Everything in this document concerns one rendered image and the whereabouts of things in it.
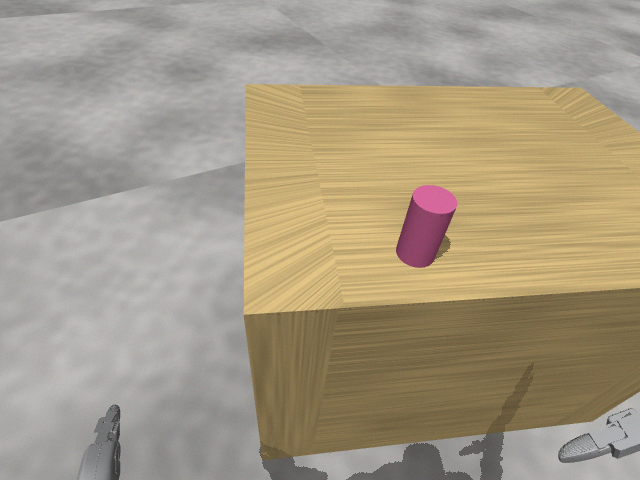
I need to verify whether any right robot hand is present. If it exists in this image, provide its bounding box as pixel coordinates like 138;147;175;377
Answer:
558;408;640;463

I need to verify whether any left robot hand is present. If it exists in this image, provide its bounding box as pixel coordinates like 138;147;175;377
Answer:
77;405;121;480

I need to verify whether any can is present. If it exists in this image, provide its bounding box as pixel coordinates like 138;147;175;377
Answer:
396;185;457;268

